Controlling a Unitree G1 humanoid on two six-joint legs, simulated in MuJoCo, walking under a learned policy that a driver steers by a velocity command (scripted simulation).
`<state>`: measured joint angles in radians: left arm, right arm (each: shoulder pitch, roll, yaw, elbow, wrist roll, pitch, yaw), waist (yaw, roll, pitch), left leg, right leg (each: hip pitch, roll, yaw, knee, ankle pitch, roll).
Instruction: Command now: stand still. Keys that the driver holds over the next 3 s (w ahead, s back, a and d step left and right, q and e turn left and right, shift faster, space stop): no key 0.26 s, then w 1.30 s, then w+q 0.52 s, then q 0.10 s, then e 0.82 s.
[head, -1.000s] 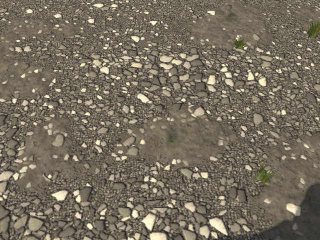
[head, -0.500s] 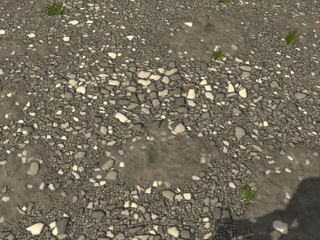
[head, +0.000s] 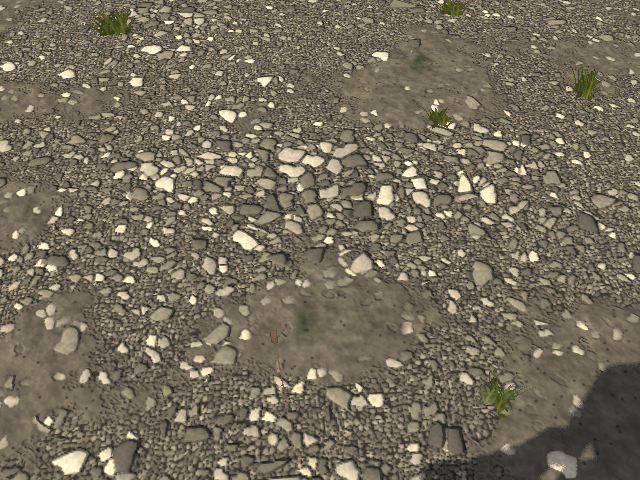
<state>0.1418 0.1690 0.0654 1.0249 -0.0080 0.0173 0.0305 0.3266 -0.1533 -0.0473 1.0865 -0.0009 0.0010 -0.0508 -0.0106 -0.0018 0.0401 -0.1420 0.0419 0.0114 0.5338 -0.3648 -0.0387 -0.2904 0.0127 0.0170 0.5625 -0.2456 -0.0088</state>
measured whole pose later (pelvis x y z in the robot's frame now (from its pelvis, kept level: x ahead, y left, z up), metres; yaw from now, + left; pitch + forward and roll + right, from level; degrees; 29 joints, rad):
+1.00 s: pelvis +0.27 +0.03 -0.02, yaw +0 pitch +2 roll -1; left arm 0.46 0.22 0.05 1.12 -0.01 -0.06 0.02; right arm -0.04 -0.21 -0.06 0.83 0.02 -0.10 0.04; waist 0.06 0.00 0.03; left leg -0.55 0.01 0.05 0.58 -0.06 0.09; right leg 0.08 -0.04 -0.04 0.47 -0.52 0.01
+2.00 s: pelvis +0.83 +0.01 +0.01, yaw +11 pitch +1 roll -2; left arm 0.31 0.23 0.06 1.00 0.01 -0.10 0.02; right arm 0.11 -0.24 -0.07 0.87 0.02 -0.05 0.03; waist 0.06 0.03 0.00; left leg -0.70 0.10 -0.02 0.72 0.06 0.05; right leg 0.06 0.04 -0.24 0.20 -0.29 -0.03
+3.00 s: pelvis +1.12 +0.08 +0.01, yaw -1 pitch +4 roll +2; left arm 0.16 0.30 0.09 0.72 -0.01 0.02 0.03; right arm 0.07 -0.29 -0.08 0.80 0.00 0.01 -0.05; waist 0.02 0.01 0.03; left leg -0.50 -0.01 -0.11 0.83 -0.35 -0.08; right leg -0.35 0.07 0.14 0.47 -0.17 -0.05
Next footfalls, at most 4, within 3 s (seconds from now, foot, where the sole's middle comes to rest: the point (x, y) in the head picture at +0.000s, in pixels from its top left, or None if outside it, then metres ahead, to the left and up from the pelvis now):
0.98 left None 0.44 0.13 -0.77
1.56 right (371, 363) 0.78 -0.09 -0.77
2.14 left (263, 272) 1.05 0.17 -0.77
2.66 right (328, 230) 1.20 0.00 -0.77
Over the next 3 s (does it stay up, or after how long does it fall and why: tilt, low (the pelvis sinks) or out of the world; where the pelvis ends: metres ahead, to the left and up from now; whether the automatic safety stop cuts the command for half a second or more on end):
stays up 1.12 0.08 0.01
